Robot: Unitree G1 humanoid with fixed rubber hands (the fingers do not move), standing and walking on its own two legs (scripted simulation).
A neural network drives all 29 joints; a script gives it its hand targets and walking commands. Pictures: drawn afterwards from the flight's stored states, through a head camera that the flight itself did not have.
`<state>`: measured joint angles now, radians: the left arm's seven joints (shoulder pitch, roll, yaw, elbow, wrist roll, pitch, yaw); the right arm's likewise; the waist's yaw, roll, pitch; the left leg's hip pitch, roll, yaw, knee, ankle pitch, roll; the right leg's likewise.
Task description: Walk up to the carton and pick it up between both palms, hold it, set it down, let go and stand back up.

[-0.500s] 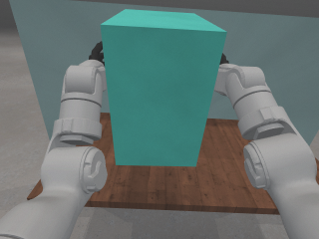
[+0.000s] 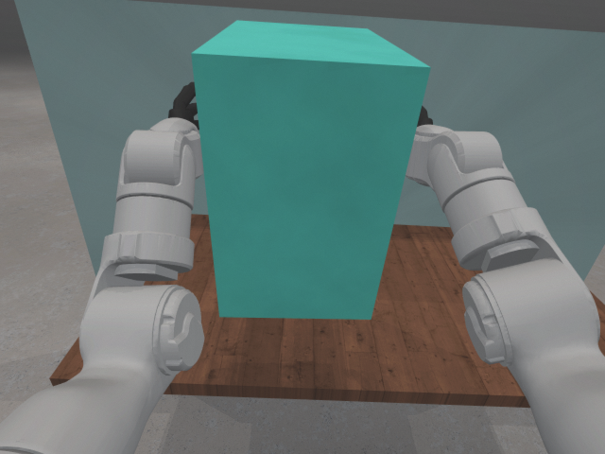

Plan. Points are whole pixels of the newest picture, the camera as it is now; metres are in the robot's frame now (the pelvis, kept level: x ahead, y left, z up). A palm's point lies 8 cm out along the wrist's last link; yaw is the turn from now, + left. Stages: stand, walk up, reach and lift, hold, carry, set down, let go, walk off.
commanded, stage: hold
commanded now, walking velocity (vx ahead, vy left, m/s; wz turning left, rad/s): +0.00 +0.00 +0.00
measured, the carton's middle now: (299, 160) +0.40 +0.00 +0.31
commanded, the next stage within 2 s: none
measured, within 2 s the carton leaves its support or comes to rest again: neither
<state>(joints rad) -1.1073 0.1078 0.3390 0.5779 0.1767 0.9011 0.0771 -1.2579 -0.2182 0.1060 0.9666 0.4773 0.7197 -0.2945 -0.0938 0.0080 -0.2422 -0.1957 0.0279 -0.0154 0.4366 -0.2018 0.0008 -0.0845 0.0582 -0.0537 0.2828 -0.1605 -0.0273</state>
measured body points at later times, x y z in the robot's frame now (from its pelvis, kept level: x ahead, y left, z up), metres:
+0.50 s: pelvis +0.00 +0.00 +0.00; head -0.11 +0.02 +0.44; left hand +0.38 +0.14 +0.35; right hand +0.37 -0.14 +0.35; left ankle +0.02 +0.11 -0.75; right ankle +0.00 -0.10 -0.75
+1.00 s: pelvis +0.00 +0.00 +0.00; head -0.11 +0.02 +0.44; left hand +0.38 +0.14 +0.35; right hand +0.37 -0.14 +0.35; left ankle +0.02 +0.11 -0.75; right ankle +0.00 -0.10 -0.75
